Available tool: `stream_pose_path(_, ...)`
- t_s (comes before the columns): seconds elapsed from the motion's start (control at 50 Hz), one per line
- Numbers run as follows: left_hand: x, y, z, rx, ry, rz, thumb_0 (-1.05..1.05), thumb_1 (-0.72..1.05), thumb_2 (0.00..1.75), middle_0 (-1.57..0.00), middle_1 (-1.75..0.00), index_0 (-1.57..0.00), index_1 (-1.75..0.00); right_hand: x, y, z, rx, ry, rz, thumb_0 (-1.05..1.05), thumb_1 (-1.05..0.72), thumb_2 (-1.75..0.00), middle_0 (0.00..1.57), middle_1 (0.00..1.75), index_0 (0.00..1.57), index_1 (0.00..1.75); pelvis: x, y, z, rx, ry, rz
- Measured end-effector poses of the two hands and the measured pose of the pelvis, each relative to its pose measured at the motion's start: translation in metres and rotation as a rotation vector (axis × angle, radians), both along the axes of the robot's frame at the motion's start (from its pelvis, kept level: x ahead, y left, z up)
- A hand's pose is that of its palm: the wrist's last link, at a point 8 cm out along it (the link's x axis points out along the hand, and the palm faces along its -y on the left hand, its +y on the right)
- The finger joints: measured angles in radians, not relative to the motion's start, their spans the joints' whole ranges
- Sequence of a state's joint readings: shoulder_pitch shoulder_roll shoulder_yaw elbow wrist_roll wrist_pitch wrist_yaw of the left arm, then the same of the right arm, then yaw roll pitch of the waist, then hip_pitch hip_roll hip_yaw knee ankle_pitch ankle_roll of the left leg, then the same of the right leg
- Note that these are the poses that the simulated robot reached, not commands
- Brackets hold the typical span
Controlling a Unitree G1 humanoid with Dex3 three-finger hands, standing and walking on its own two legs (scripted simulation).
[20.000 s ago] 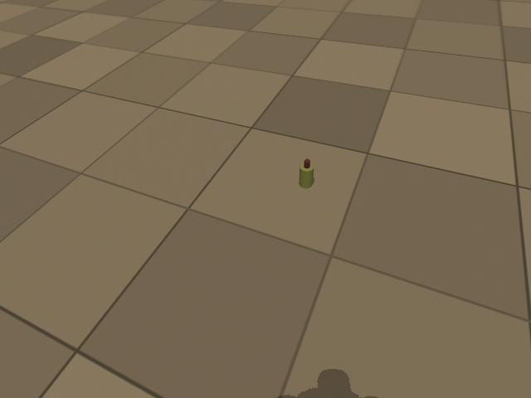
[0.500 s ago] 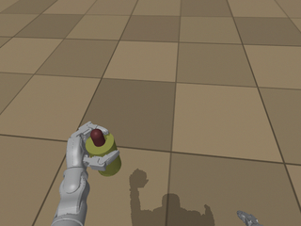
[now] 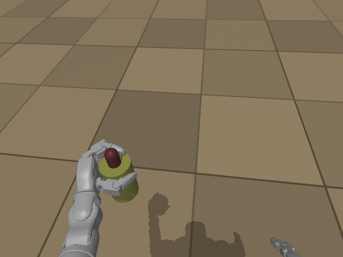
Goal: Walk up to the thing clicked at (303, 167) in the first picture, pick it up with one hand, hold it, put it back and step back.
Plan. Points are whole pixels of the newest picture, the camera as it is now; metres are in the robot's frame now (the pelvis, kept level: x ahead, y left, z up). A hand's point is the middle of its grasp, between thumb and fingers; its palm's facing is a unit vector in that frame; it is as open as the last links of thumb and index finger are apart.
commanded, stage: crouch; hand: left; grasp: from the side
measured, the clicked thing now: (118, 172) +0.33 +0.17 +0.02
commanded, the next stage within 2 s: lower in 1.94 s
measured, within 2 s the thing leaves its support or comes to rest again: neither
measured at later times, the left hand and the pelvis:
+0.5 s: hand (122, 184) +0.33 +0.17 -0.05, palm faces +0.18 -0.98 -0.02, open 8.5 cm; pelvis -0.02 +0.00 -0.04, yaw +0 degrees
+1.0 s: hand (129, 204) +0.36 +0.21 -0.30, palm faces +0.20 -0.98 -0.05, open 8.5 cm; pelvis -0.05 +0.00 -0.25, yaw -4 degrees
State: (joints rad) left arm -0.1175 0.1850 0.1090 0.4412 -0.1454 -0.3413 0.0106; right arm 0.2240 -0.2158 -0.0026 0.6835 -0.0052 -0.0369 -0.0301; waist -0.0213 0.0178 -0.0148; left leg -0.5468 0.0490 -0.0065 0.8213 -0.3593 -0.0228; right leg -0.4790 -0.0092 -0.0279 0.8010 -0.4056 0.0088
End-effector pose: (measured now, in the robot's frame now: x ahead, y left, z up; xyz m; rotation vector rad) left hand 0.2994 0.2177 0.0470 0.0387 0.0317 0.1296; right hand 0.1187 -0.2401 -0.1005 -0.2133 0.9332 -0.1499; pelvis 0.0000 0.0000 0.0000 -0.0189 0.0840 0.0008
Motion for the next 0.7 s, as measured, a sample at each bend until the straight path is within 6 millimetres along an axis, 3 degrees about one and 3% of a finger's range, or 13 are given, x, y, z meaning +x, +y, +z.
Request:
stream_pose_path(0.22,-0.001,-0.005,0.0,-0.01,-0.008,0.006,0.02,-0.29,0.95,-0.68,-0.97,-0.94,-1.09,-0.005,0.0,0.0,0.0,0.005,-0.007,0.01,-0.91,-0.91,0.2,0.3,0.2,0.3,-0.001,-0.001,0.0,0.002,-0.004,-0.002)
stream_pose_path(0.32,0.0,0.0,-0.015,-0.03,0.002,0.043,0.02,-0.29,0.95,-0.68,-0.96,-0.94,-1.09,-0.005,-0.001,-0.004,0.001,0.013,0.002,0.01,-0.9,-0.91,0.2,0.3,0.2,0.3,-0.006,-0.002,-0.004,0.002,0.022,0.0)
stream_pose_path(0.4,0.001,0.001,-0.042,-0.02,0.036,0.042,0.02,-0.29,0.95,-0.68,-0.97,-0.94,-1.09,-0.008,-0.004,-0.014,-0.005,0.035,0.013,0.01,-0.89,-0.91,0.2,0.3,0.2,0.3,-0.011,-0.003,-0.014,0.002,0.067,0.0)
stream_pose_path(0.5,0.0,0.004,-0.09,-0.032,0.064,0.051,0.02,-0.29,0.95,-0.68,-0.97,-0.94,-1.09,-0.015,-0.012,-0.038,-0.026,0.081,0.029,0.01,-0.89,-0.91,0.2,0.3,0.2,0.3,-0.016,-0.003,-0.037,-0.002,0.16,-0.002)
stream_pose_path(0.7,0.023,0.016,-0.199,-0.004,-0.011,0.054,0.02,-0.29,0.95,-0.68,-0.97,-0.94,-1.09,-0.027,-0.028,-0.135,-0.078,0.18,0.047,0.01,-0.9,-0.91,0.2,0.3,0.2,0.3,-0.024,-0.003,-0.132,-0.022,0.37,-0.022)
